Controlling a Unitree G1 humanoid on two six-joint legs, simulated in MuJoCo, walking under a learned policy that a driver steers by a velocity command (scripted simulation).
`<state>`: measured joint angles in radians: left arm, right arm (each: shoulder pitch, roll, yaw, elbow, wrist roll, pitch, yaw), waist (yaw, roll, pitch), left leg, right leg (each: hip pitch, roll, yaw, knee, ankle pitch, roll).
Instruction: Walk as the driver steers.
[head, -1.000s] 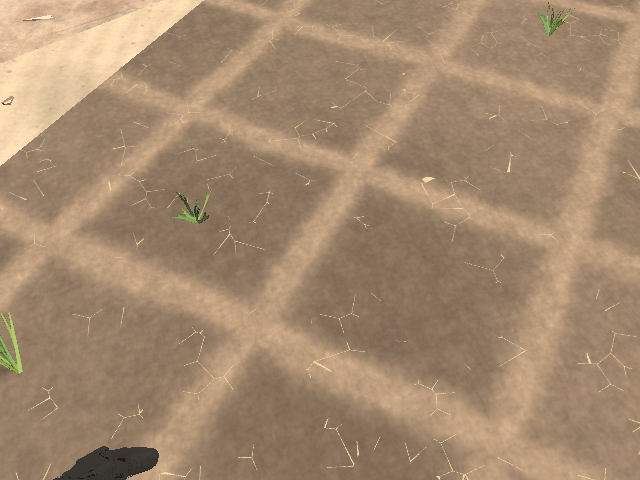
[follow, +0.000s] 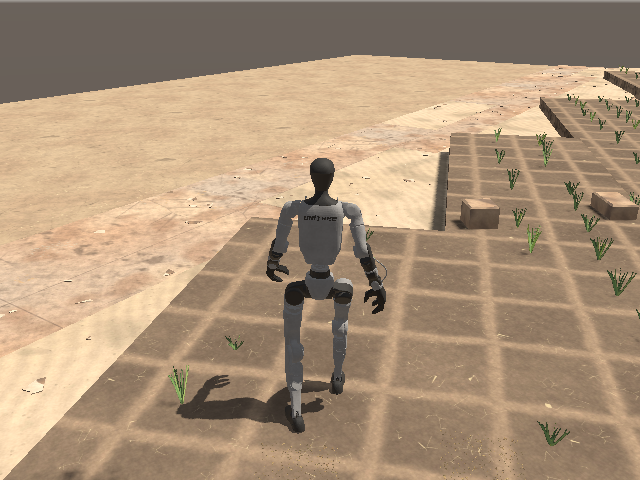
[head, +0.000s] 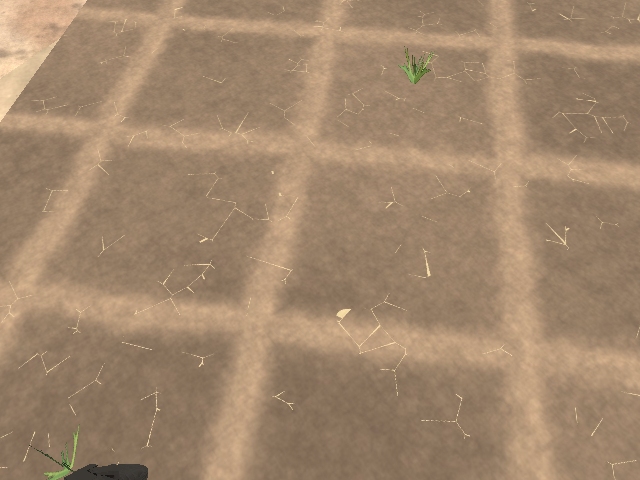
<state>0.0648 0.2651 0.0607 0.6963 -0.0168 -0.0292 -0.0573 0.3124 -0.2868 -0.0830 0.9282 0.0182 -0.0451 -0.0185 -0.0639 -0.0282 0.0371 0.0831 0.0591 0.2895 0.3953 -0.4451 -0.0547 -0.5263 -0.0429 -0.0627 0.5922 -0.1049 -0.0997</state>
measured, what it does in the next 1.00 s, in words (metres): walks ahead, turning left: left foot, then right foot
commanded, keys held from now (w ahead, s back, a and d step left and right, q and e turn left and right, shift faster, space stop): e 0.12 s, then q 0.74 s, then no key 0.14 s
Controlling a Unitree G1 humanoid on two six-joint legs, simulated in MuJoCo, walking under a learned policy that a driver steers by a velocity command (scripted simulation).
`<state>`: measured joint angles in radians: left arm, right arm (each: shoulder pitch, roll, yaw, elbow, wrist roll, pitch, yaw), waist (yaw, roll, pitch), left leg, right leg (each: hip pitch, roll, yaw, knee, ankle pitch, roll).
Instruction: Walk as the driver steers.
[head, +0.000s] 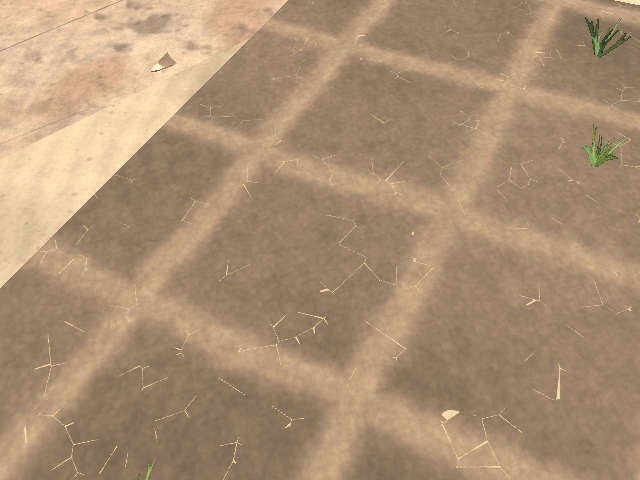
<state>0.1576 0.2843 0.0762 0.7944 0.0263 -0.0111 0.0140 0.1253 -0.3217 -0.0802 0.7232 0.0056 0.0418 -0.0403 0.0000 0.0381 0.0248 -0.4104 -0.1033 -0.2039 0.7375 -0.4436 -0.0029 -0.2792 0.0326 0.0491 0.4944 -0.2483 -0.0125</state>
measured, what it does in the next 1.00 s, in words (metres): steps on the spot, turning right: left foot, then right foot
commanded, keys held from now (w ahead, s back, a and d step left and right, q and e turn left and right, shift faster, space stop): no key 0.12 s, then e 0.60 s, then no key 0.14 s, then q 0.14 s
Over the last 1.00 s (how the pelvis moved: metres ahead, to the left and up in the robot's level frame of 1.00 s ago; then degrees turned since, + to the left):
0.19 -0.02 0.02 15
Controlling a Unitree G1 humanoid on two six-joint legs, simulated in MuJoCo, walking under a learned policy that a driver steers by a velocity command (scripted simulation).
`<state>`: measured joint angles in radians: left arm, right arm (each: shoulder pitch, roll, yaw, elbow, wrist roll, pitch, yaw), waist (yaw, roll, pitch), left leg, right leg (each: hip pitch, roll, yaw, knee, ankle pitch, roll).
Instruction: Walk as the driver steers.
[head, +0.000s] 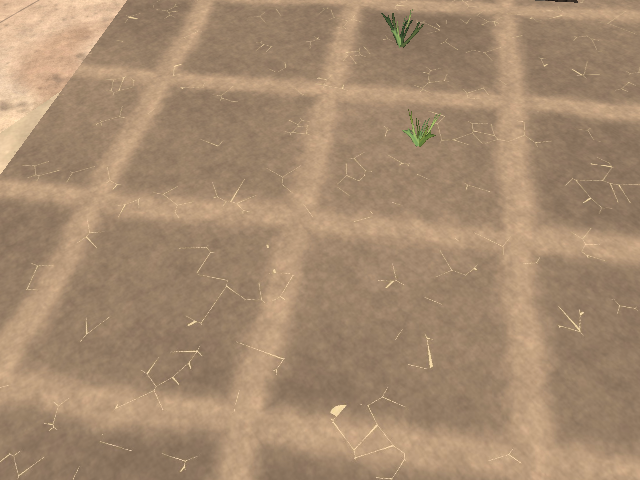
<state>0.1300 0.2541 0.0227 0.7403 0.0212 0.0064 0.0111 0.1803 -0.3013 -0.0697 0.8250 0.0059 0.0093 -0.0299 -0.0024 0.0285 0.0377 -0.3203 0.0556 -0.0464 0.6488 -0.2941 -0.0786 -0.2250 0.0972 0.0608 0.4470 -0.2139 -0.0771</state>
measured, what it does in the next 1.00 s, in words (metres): walks ahead: left foot, then left foot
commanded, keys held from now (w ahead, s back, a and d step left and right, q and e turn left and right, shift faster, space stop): q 0.22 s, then w+q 0.30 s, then w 0.08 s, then w+e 0.26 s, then e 0.14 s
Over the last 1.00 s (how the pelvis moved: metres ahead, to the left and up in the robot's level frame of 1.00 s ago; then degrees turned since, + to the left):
-0.01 -0.04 0.00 -17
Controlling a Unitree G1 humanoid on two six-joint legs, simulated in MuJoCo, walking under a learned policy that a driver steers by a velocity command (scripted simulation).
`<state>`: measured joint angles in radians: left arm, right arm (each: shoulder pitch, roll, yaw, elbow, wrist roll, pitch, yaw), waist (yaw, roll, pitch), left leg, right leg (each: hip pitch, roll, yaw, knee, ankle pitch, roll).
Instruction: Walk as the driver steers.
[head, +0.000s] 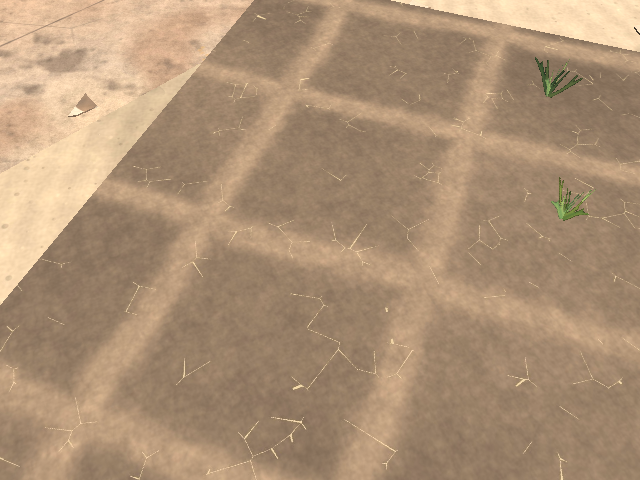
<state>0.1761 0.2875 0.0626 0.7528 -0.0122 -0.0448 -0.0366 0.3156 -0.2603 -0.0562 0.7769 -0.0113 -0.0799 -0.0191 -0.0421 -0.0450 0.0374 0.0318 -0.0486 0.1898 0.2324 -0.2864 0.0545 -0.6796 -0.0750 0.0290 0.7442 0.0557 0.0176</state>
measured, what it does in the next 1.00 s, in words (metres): walks ahead, turning right: right foot, then left foot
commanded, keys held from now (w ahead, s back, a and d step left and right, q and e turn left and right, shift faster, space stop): e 0.32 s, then w+e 0.14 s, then w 0.46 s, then w+q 0.08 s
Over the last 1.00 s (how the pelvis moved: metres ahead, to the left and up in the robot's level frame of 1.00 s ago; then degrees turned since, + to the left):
0.22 0.19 0.00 13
